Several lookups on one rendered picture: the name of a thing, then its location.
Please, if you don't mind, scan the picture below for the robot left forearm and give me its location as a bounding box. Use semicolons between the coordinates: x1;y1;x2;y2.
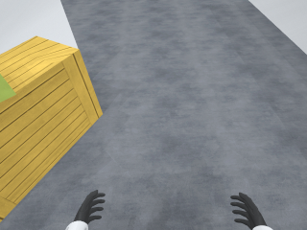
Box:
65;220;88;230

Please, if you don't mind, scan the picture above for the pedestal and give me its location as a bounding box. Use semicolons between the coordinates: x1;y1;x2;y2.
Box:
0;35;103;222

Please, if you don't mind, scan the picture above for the right robot hand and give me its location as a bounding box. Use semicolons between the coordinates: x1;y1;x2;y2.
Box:
230;193;268;230

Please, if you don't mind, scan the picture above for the left robot hand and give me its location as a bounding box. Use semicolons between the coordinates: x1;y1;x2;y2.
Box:
74;190;106;224

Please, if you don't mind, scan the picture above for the carton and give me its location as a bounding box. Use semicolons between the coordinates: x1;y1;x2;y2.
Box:
0;74;16;103

